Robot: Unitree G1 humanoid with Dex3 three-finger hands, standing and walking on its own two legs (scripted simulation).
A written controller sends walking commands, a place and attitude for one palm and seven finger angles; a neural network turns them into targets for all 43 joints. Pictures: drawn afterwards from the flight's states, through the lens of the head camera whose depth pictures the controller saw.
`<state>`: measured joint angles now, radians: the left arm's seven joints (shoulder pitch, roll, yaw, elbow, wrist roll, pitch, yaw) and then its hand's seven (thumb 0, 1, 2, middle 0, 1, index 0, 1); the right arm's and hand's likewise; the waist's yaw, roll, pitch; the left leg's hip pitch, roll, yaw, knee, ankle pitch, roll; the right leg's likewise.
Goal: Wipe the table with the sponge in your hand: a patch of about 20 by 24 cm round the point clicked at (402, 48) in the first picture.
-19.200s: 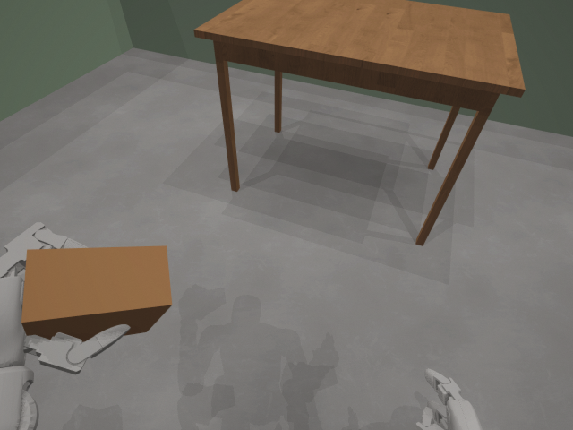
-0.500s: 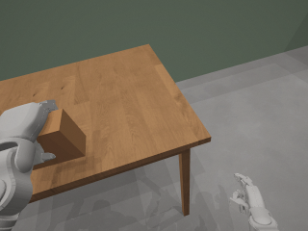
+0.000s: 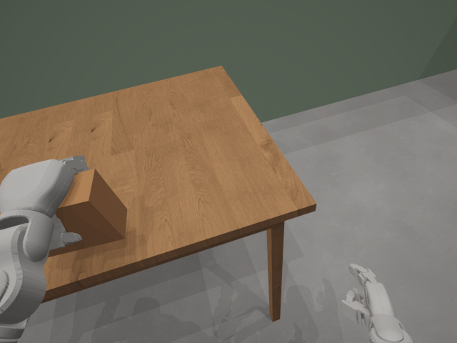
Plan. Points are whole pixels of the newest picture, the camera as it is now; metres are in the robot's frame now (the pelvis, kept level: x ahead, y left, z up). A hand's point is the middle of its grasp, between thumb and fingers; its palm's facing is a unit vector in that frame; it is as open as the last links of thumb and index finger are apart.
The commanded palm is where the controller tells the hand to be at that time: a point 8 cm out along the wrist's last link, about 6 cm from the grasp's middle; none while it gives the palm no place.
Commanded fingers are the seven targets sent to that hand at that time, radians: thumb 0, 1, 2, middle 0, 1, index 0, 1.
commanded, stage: move the sponge above the wiping area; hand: left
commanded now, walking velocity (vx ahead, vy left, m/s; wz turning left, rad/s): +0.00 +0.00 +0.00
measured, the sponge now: (76, 221) +0.24 +0.30 +0.13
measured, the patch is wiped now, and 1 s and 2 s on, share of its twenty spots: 0.00 0.00 0.00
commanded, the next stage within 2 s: lower the sponge onto the table in 1.94 s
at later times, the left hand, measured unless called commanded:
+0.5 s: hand (60, 207) +0.24 +0.32 +0.16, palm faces +0.09 -0.06 -0.99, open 10.1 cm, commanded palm +0.20 +0.31 +0.23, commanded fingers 0.00 0.10 1.30 -1.20 -1.60 -1.20 -1.60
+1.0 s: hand (66, 213) +0.24 +0.32 +0.14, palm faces +0.04 -0.07 -1.00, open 10.1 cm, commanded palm +0.21 +0.31 +0.22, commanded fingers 0.00 0.10 1.30 -1.20 -1.60 -1.20 -1.60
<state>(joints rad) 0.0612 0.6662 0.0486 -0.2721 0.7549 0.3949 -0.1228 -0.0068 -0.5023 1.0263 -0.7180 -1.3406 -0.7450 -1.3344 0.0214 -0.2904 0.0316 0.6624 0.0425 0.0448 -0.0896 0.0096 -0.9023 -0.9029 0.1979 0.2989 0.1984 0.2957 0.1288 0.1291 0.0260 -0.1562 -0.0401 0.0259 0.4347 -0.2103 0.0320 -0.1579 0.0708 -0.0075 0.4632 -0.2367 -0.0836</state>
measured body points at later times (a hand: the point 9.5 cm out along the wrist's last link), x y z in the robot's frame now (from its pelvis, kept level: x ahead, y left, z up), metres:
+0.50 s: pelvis +0.00 +0.02 +0.00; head -0.01 -0.03 +0.45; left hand +0.24 +0.32 +0.21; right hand +0.26 -0.17 -0.08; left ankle +0.02 +0.10 -0.74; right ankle +0.01 -0.06 -0.74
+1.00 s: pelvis +0.01 +0.02 +0.00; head +0.01 -0.04 +0.45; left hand +0.24 +0.32 +0.19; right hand +0.26 -0.18 -0.09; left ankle +0.02 +0.10 -0.74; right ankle +0.01 -0.06 -0.74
